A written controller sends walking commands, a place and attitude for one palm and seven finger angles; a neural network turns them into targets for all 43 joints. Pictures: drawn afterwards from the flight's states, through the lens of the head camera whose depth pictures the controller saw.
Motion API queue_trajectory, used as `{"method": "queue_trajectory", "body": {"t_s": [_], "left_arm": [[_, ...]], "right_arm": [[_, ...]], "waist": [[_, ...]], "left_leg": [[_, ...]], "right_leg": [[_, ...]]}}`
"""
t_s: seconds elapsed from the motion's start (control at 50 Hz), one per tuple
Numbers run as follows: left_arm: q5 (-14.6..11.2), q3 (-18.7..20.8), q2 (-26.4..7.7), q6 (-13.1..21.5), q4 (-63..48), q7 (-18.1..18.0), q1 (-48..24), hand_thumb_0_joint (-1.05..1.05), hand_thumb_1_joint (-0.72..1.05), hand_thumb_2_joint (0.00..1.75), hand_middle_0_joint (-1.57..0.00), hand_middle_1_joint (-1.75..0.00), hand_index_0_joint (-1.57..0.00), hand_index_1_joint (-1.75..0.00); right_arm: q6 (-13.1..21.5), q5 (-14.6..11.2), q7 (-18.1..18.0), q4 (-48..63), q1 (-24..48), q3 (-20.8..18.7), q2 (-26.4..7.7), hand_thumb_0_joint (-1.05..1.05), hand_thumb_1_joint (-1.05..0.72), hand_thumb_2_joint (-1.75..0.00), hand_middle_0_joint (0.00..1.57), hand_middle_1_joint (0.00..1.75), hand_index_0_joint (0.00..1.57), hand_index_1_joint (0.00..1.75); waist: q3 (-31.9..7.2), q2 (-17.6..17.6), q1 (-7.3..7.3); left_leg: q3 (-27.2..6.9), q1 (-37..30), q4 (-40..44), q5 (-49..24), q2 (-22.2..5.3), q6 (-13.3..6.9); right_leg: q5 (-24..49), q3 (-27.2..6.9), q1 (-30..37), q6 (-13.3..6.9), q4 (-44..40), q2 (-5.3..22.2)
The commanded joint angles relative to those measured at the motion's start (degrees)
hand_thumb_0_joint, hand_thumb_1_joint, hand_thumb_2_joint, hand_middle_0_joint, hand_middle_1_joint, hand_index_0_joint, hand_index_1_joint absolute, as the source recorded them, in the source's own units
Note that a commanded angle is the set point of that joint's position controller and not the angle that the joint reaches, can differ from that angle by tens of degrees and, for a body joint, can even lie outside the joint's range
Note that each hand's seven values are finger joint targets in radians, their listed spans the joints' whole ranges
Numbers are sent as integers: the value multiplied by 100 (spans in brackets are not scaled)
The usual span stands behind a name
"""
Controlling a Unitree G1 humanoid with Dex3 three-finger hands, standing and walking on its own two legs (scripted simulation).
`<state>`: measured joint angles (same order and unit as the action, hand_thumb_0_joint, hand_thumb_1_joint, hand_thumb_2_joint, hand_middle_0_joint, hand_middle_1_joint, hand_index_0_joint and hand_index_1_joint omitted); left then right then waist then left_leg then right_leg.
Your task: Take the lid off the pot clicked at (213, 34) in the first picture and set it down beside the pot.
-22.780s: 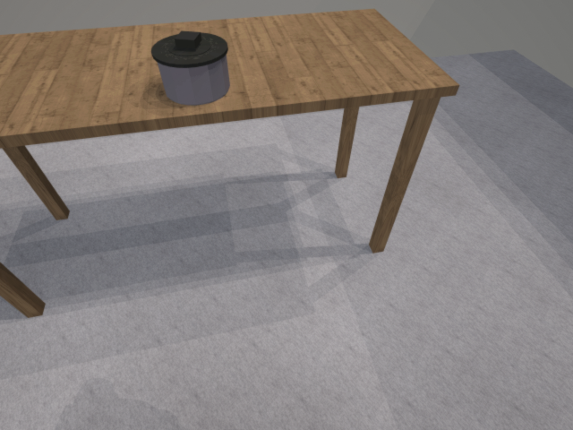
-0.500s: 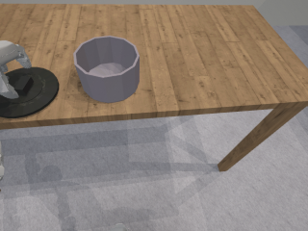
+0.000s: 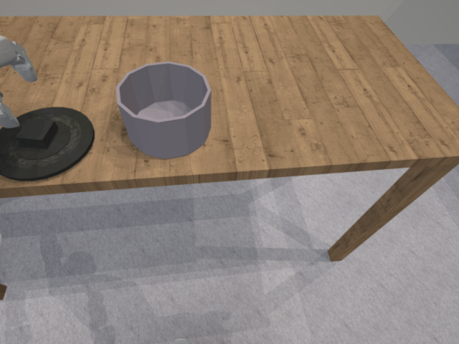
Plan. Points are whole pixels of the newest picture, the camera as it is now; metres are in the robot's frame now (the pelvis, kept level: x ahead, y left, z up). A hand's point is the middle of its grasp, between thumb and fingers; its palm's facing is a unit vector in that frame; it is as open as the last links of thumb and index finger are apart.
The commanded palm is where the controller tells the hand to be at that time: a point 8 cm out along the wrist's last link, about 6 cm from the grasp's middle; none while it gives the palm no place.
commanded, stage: raise the empty hand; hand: left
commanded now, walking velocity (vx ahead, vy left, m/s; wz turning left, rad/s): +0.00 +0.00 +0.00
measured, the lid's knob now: (37, 132) +0.49 +0.33 +0.08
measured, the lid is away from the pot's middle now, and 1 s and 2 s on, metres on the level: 0.24 0.24 0.24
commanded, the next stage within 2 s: draw the hand back to the body in 0.68 s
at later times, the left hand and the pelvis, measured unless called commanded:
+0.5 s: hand out of the picture +0.47 +0.33 +0.23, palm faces -0.27 -0.11 -0.96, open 11.1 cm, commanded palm +0.48 +0.32 +0.30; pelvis +0.00 +0.00 +0.00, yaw +0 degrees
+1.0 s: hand out of the picture +0.47 +0.32 +0.24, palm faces -0.24 -0.10 -0.97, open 11.1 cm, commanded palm +0.45 +0.32 +0.30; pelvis +0.01 -0.01 +0.01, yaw +1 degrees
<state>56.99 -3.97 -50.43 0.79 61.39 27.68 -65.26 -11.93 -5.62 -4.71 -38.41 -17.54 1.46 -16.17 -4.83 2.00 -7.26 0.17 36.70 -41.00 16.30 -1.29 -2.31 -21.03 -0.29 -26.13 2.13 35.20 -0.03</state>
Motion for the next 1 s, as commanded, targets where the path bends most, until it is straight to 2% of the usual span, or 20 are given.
{"method": "queue_trajectory", "body": {"t_s": [0.0,0.1,0.16,0.2,0.26,0.3,0.32,0.4,0.42,0.6,0.62,0.7,0.72,0.76,0.8,0.82,0.86,0.9,0.92,0.98], "left_arm": [[-70,266,-1500,5,-1248,-114,-2873,0,-9,82,-43,-71,-43,-71],[-54,16,-1239,-102,-1151,-48,-3041,0,-9,82,-43,-71,-43,-71],[39,197,-1558,-171,-1000,-59,-3308,0,-9,82,-43,-71,-43,-71],[16,115,-1453,-150,-1202,-41,-3357,0,-9,82,-43,-71,-43,-71],[90,193,-1612,-235,-897,-29,-3418,0,-9,82,-43,-71,-43,-71],[55,-2,-1385,-238,-1124,10,-3530,0,-9,82,-43,-71,-43,-71],[151,288,-1750,-266,-1109,-27,-3582,0,-9,82,-43,-71,-43,-71],[85,-88,-1330,-315,-964,61,-3592,0,-9,82,-43,-71,-43,-71],[148,173,-1664,-348,-1156,31,-3766,0,-9,82,-43,-71,-43,-71],[140,-98,-1387,-465,-722,134,-3564,0,-9,82,-43,-71,-43,-71],[231,85,-1658,-487,-811,96,-3704,0,-9,82,-43,-71,-43,-71],[131,-230,-1237,-486,-778,159,-3570,0,-9,82,-43,-71,-43,-71],[221,16,-1599,-526,-815,121,-3754,0,-9,82,-43,-71,-43,-71],[250,105,-1748,-491,-878,106,-3843,0,-9,82,-43,-71,-43,-71],[147,-3,-1494,-435,-1147,135,-3590,0,-9,82,-43,-71,-43,-71],[202,292,-1802,-455,-1219,97,-3555,0,-9,82,-43,-71,-43,-71],[148,132,-1508,-470,-1185,122,-3337,0,-9,82,-43,-71,-43,-71],[58,329,-1631,-428,-1543,124,-2963,0,-9,82,-43,-71,-43,-71],[106,637,-2016,-447,-1957,76,-3020,0,-9,82,-43,-71,-43,-71],[10,655,-1883,-512,-1802,97,-2499,0,-9,82,-43,-71,-43,-71]], "right_arm": [[141,2,-60,415,-325,-348,-1048,0,-90,-90,20,30,20,30],[150,-8,-19,390,-287,-342,-1031,0,-90,-90,20,30,20,30],[152,3,-28,337,-355,-359,-1064,0,-90,-90,20,30,20,30],[195,11,-21,403,-289,-327,-1039,0,-90,-90,20,30,20,30],[176,5,-9,339,-345,-334,-1062,0,-90,-90,20,30,20,30],[216,-10,-2,380,-260,-311,-1037,0,-90,-90,20,30,20,30],[193,29,7,375,-322,-343,-1055,0,-90,-90,20,30,20,30],[225,-21,11,370,-279,-304,-1038,0,-90,-90,20,30,20,30],[198,13,33,360,-316,-345,-1052,0,-90,-90,20,30,20,30],[227,-31,52,332,-284,-283,-1047,0,-90,-90,20,30,20,30],[191,4,72,323,-318,-317,-1063,0,-90,-90,20,30,20,30],[216,-36,76,348,-246,-291,-1027,0,-90,-90,20,30,20,30],[174,0,89,313,-271,-321,-1062,0,-90,-90,20,30,20,30],[179,-2,71,323,-290,-321,-1051,0,-90,-90,20,30,20,30],[201,-29,76,423,-195,-313,-1009,0,-90,-90,20,30,20,30],[146,1,104,432,-204,-354,-1014,0,-90,-90,20,30,20,30],[104,-16,133,476,-149,-370,-983,0,-90,-90,20,30,20,30],[91,-44,155,603,-30,-352,-980,0,-90,-90,20,30,20,30],[32,-14,196,662,-4,-382,-978,0,-90,-90,20,30,20,30],[-44,-56,214,744,104,-387,-956,0,-90,-90,20,30,20,30]], "waist": [[-2257,745,39],[-2108,724,13],[-2068,604,-43],[-2259,798,41],[-2064,571,-16],[-2227,699,30],[-2381,737,29],[-2136,689,9],[-2345,755,9],[-1980,516,17],[-2154,496,2],[-1964,492,-4],[-2067,557,-30],[-2122,595,-26],[-2266,686,48],[-2380,787,69],[-2147,629,44],[-2342,729,156],[-2619,839,196],[-2175,523,177]], "left_leg": [[-96,-2963,303,-2261,199,-220],[-108,-2957,366,-2121,201,-218],[-134,-2798,442,-1727,212,-214],[-126,-2975,409,-2057,236,-220],[-115,-2702,489,-1788,231,-216],[-86,-2914,463,-2109,214,-231],[-106,-2949,445,-2073,223,-229],[-68,-2915,510,-2164,208,-230],[-110,-3024,496,-2212,192,-225],[-9,-2787,590,-2185,223,-251],[-42,-2791,571,-2165,234,-244],[14,-2799,583,-2279,235,-258],[2,-2781,604,-2047,230,-245],[0,-2741,600,-2062,256,-262],[25,-2956,553,-2564,233,-272],[-34,-3011,518,-2675,223,-251],[-42,-2927,541,-2609,232,-256],[-5,-3095,491,-3105,216,-270],[-74,-3187,466,-3235,222,-262],[-32,-2915,534,-2835,249,-267]], "right_leg": [[1529,422,-462,-416,-450,-450],[1413,438,-516,-423,-500,-446],[1305,404,-466,-411,-579,-428],[1406,422,-390,-432,-518,-435],[1420,396,-300,-406,-596,-422],[1533,413,-258,-416,-554,-406],[1533,355,-185,-388,-589,-413],[1552,413,-222,-407,-606,-400],[1559,364,-191,-378,-643,-400],[1675,413,-15,-395,-676,-387],[1708,355,46,-366,-690,-394],[1777,406,18,-383,-697,-380],[1678,344,46,-350,-742,-378],[1764,339,131,-367,-733,-372],[1955,376,193,-387,-668,-360],[1950,331,187,-365,-667,-368],[1890,374,90,-370,-701,-373],[2136,377,267,-396,-620,-359],[2192,313,355,-373,-603,-355],[2041,363,330,-371,-672,-357]]}}
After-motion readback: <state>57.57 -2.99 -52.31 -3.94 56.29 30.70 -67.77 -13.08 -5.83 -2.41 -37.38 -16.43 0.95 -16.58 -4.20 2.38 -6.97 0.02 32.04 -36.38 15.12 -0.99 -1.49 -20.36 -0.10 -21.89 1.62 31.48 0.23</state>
